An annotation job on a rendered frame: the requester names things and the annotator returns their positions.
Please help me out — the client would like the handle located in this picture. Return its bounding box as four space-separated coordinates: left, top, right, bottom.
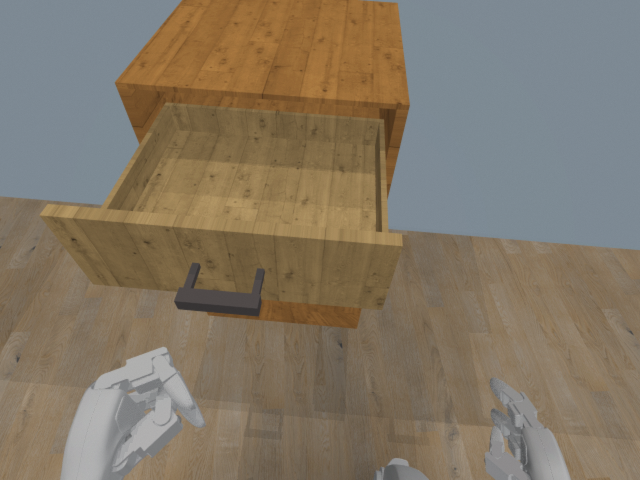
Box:
174 263 265 317

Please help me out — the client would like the robot right hand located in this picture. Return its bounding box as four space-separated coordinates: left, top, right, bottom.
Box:
485 377 571 480

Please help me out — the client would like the robot left hand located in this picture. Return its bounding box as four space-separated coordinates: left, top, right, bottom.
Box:
60 347 206 480

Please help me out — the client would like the robot right shin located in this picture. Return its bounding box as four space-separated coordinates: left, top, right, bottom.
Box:
387 458 409 466

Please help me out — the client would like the drawer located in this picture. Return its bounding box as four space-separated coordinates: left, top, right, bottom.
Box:
39 102 403 310

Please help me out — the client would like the cabinet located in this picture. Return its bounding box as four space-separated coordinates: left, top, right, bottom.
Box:
115 0 410 329

